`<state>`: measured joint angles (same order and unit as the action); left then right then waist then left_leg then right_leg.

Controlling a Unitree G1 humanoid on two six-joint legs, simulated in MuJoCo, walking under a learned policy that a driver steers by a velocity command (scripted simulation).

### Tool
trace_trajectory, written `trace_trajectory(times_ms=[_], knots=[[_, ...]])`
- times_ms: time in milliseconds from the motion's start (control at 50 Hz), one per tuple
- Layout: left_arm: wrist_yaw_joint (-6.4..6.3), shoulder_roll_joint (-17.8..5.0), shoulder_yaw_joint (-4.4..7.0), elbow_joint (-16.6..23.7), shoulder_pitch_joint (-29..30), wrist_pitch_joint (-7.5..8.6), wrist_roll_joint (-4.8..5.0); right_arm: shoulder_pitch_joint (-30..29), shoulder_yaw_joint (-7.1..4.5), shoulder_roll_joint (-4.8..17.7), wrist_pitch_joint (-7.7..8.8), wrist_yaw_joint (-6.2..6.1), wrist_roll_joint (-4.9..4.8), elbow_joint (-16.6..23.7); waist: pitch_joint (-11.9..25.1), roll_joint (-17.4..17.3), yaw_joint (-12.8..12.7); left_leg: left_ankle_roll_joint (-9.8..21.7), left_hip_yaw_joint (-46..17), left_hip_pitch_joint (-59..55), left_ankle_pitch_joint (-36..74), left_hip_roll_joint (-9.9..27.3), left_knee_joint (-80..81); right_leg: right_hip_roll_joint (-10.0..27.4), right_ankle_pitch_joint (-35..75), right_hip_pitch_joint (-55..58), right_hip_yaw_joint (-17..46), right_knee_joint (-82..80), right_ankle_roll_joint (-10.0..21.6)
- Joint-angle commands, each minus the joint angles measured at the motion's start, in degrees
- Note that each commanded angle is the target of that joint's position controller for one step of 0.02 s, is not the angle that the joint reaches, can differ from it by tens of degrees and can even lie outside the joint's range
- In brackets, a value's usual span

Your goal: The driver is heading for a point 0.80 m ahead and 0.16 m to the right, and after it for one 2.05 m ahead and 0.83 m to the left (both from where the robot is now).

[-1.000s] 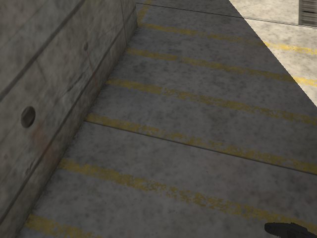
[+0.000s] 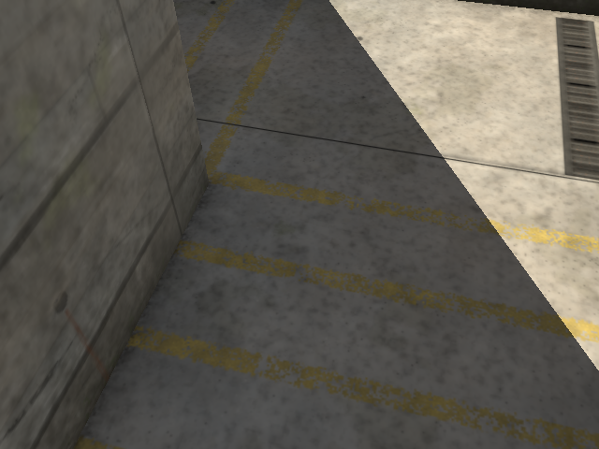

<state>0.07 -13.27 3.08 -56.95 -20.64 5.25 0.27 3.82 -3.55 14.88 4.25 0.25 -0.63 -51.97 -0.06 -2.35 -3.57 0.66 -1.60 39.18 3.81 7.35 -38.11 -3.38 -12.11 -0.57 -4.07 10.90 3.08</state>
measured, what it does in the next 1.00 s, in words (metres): walks ahead, turning right: left foot, then right foot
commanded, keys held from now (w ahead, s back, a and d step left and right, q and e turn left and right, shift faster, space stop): w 0.32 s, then w+e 0.12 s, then e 0.56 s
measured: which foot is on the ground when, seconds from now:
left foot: up 0.00-0.14, down 0.16-0.68, up 0.70-1.00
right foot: down 0.00-0.18, up 0.20-0.66, down 0.68-1.00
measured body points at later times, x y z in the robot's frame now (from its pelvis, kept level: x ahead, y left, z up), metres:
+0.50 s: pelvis +0.29 +0.05 +0.00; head +0.31 +0.06 +0.45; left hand +0.44 +0.31 -0.12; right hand +0.28 -0.22 -0.13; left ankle +0.25 +0.15 -0.75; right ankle +0.45 -0.14 -0.67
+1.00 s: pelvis +0.46 +0.00 -0.01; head +0.50 -0.02 +0.43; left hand +0.68 +0.23 -0.11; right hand +0.53 -0.31 -0.13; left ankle +0.56 +0.15 -0.70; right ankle +0.52 -0.09 -0.75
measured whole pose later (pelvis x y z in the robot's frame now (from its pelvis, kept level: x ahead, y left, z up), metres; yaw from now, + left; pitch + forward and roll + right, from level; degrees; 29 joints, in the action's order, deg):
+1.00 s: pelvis +0.46 +0.00 -0.01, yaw -19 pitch +4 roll +1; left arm -1.6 -16.9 4.7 -40.7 -9.5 -1.0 0.3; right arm 5.0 -2.8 16.9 0.4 -2.8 0.4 -46.3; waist -1.6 -0.4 -1.3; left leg -4.0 -6.7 32.9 -18.9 0.9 -49.9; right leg -6.3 -4.8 -24.7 6.0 26.0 4.1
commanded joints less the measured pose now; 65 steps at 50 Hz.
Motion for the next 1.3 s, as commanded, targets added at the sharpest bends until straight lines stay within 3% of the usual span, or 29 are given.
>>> trace_trajectory(times_ms=[20,100,140,160,180,200,220,240,280,340,560,620,660,680,700,720,740,760,820,920,1000,1060,1120,1140,1160,1180,1200,1240,1300], knots=[[-0.56,-9.6,2.02,1.3,-2.1,0.17,0.53,-7.4,0.20,2.2,0.92,0.88,-0.38,4.7,-4.8,5.4,-0.4,0.4,1.7,-0.7,2.0,-1.8,5.4,15.8,12.7,-1.6,6.3,-3.8,8.1],[-1.18,-10.7,2.75,0.3,-2.0,-1.01,0.82,-7.9,-0.15,4.9,1.77,1.84,-0.79,6.2,-4.1,6.9,1.5,3.0,1.8,-3.6,-6.1,-3.0,9.2,18.9,20.0,5.3,7.0,1.7,6.3],[-1.31,-11.5,2.97,0.8,0.4,-1.53,0.34,3.0,-1.93,8.2,1.60,1.77,-0.09,3.3,2.6,8.1,7.5,4.8,5.1,-19.8,-7.9,-7.1,9.6,15.9,37.9,3.7,4.4,13.4,4.1],[-1.19,-8.9,1.93,1.5,0.1,-1.76,-0.59,15.0,-3.25,11.0,1.61,1.41,-0.22,-0.2,9.8,5.8,11.9,7.1,1.9,-36.7,-7.4,-4.0,7.5,12.4,32.2,-4.4,1.9,27.7,2.3],[-0.58,-2.9,0.22,2.5,-6.1,-0.93,-0.99,22.4,-4.61,16.8,1.26,1.05,1.06,-1.8,17.7,-7.5,9.8,15.2,-23.0,-58.3,-15.0,10.6,9.9,4.2,9.4,-27.1,0.1,50.8,-1.6],[-0.11,-2.4,-0.27,1.8,-6.2,0.79,-0.06,22.9,-3.66,14.3,1.17,1.23,0.74,-2.0,22.3,-13.8,9.8,19.3,-41.6,-62.7,-19.6,15.6,20.4,-0.4,-21.7,-37.0,7.2,62.8,-2.3],[0.29,-8.2,1.18,2.9,-1.5,2.18,1.86,19.3,-2.44,10.6,1.35,1.03,0.54,-1.3,15.2,-10.1,10.3,16.3,-35.0,-57.6,-23.4,13.7,21.2,3.2,-20.6,-42.8,10.9,67.8,-1.0],[0.29,-9.4,1.29,4.1,3.1,2.70,2.36,14.7,-1.73,8.1,1.38,0.73,0.56,0.0,9.6,-6.3,9.4,13.9,-26.2,-50.1,-20.7,11.8,21.6,6.5,-16.0,-44.1,9.0,66.8,-0.1],[-0.48,-8.8,1.81,4.3,5.5,1.73,0.86,7.8,-0.63,5.4,1.80,0.85,1.37,1.2,3.3,-1.2,5.3,11.9,-16.4,-34.5,-12.0,7.8,25.2,11.5,-7.2,-38.1,8.2,59.5,-0.1],[-0.74,-4.7,1.09,4.0,2.3,-0.62,0.63,8.3,-0.33,6.4,2.21,0.86,1.12,0.0,0.8,-2.3,2.3,13.0,-10.6,-27.4,-9.6,6.7,30.1,13.3,-3.5,-34.8,8.0,54.6,-1.7],[2.17,-3.6,0.66,11.7,17.9,-0.62,-0.13,13.6,0.27,8.9,0.86,-1.99,1.46,-2.7,-3.2,-1.3,6.4,7.4,9.5,-32.6,11.1,4.7,25.7,7.7,20.5,-33.7,2.8,26.5,-2.6],[3.98,-5.9,1.35,13.8,17.0,-0.67,-0.45,12.2,-0.57,10.8,-1.25,-2.71,0.19,-1.8,-1.3,-3.3,4.8,5.7,9.1,-39.1,24.1,7.4,16.8,4.9,10.1,-32.3,0.7,23.2,-0.2],[4.04,-9.7,3.39,11.7,5.8,-0.50,0.01,10.9,-1.17,11.6,-2.61,-3.56,-0.44,-0.5,4.6,-2.2,-0.5,3.2,10.5,-39.4,28.2,4.8,1.5,0.9,12.4,-19.5,-1.1,16.9,2.3],[2.95,-14.3,4.81,11.2,1.1,-0.66,-0.31,13.4,-0.88,10.9,-2.38,-3.45,0.53,0.4,9.3,4.4,-1.9,-0.2,11.6,-30.9,13.6,1.2,-13.6,6.1,32.5,-6.7,6.9,16.1,5.3],[1.61,-19.4,5.26,12.2,2.0,-1.49,-0.75,19.2,1.20,3.1,-1.30,-2.53,3.81,2.3,15.8,19.3,4.4,-4.1,10.1,-11.0,-40.0,-8.5,-34.2,20.3,63.8,11.4,26.9,23.0,14.6],[1.76,-17.9,4.58,14.0,0.2,-1.63,-0.94,20.7,1.37,5.2,0.03,-1.53,1.84,2.6,28.1,16.4,2.1,-4.8,-1.9,-4.1,-46.6,-12.1,-46.1,27.1,56.2,19.1,42.4,17.5,23.5],[1.55,-15.1,4.22,15.4,2.7,-2.04,-0.87,14.7,0.32,8.8,0.37,-1.14,-0.36,3.7,25.0,9.6,-0.1,-3.5,-4.8,-0.6,-41.2,-8.8,-46.8,23.4,43.9,14.8,36.7,14.9,20.8],[1.05,-12.7,3.67,16.1,6.8,-2.41,-0.01,10.1,0.23,8.6,-0.02,-1.56,-0.71,5.0,17.6,5.3,0.5,-2.9,-3.7,1.6,-35.4,-6.6,-42.8,20.1,33.0,7.3,30.8,13.0,17.1],[-0.01,-10.4,2.86,17.9,12.2,-3.62,-0.67,8.5,-0.77,9.1,-2.69,-2.98,0.81,5.8,7.8,4.8,4.7,-2.7,-3.4,-6.6,-29.9,-4.2,-31.2,15.1,20.1,-14.3,25.0,7.5,13.3],[-1.38,-13.2,4.09,19.9,12.1,-4.56,-0.31,8.4,-0.42,6.5,-3.54,-3.62,1.30,6.5,10.3,7.4,4.9,-4.5,-3.0,-10.1,-24.1,-6.5,-16.5,12.6,17.2,-17.1,23.4,7.4,12.1],[-2.72,-12.6,4.04,20.7,12.2,-6.46,0.40,4.7,-0.25,6.0,-3.50,-3.09,1.01,7.5,8.5,9.2,3.7,-5.1,-4.5,-11.8,-20.9,-8.0,-9.7,10.6,-0.9,-18.0,26.7,5.4,10.0],[-2.73,-12.1,4.11,21.2,12.4,-7.43,0.11,4.9,-0.59,6.6,-2.24,-2.73,1.00,7.3,6.7,11.0,3.8,-4.5,-4.0,-14.5,-22.9,-8.7,-4.1,9.5,-2.7,-17.0,29.0,6.3,8.6],[-3.21,-10.7,3.89,21.5,12.9,-7.71,1.73,9.9,-1.50,7.3,-1.52,-1.67,0.56,5.5,6.0,11.5,7.2,-3.2,-1.5,-24.6,-16.4,-9.2,12.2,6.2,3.6,-18.5,27.7,10.8,5.5],[-3.33,-8.8,3.52,21.5,11.4,-7.70,1.99,12.5,-2.35,9.9,-1.77,-1.63,1.20,4.8,6.6,7.8,7.2,-1.2,-5.5,-31.3,-13.8,-3.6,16.3,2.6,-1.9,-22.8,24.8,16.8,2.6],[-3.25,-5.1,2.74,23.5,8.9,-7.48,1.76,11.6,-3.76,16.1,-2.45,-1.88,2.65,5.3,5.5,-9.2,3.7,6.0,-21.1,-35.5,-4.6,11.4,19.7,-6.9,-18.7,-33.5,14.3,31.9,-0.7],[-3.00,-10.1,3.86,24.7,11.0,-6.44,0.35,9.0,-3.40,14.4,-2.57,-1.78,4.89,7.1,5.0,-14.5,4.5,14.1,-30.7,-29.7,1.8,19.0,21.9,-5.3,-24.4,-37.7,13.8,44.1,-2.5],[-2.40,-13.9,5.04,23.3,9.6,-6.17,1.06,4.2,-2.68,10.9,-2.75,-2.50,4.26,10.2,5.3,-7.2,3.4,13.4,-24.5,-29.7,1.7,15.7,20.1,-2.3,-19.6,-36.1,14.6,52.9,-4.0],[-2.46,-11.6,4.69,21.0,7.0,-7.21,1.62,0.7,-1.91,7.3,-3.60,-3.41,2.01,11.3,3.5,-4.8,2.2,8.3,-13.7,-30.6,-1.8,8.2,18.7,-1.2,-13.2,-37.8,12.1,58.8,-6.2],[-2.26,-7.3,2.87,23.3,10.4,-8.17,1.72,3.8,-2.06,7.8,-4.66,-4.61,1.20,10.9,-0.1,-5.8,3.8,8.6,-6.9,-30.1,-5.8,5.4,21.0,0.7,-8.5,-38.9,7.7,56.7,-8.4]])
